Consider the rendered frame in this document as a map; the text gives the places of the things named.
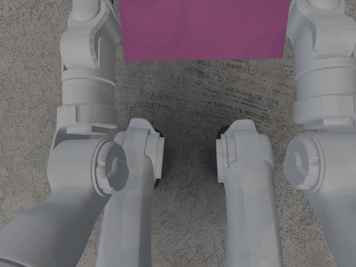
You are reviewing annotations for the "robot left forearm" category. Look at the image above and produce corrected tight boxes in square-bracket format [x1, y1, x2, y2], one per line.
[47, 0, 122, 177]

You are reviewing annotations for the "carton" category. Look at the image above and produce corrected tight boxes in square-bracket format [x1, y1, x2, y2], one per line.
[118, 0, 290, 62]

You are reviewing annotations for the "left robot upper arm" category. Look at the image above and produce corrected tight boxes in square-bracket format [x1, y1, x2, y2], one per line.
[0, 139, 129, 267]

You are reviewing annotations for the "right robot upper arm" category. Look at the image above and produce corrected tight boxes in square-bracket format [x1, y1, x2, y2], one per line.
[283, 132, 356, 267]

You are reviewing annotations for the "robot left shin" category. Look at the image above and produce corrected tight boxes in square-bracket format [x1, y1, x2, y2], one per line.
[114, 118, 157, 180]

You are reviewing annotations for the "left robot thigh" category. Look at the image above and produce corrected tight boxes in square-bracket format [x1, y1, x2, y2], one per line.
[96, 127, 165, 267]

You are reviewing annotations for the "robot right forearm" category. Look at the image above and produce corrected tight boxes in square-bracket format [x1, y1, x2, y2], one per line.
[286, 0, 356, 133]

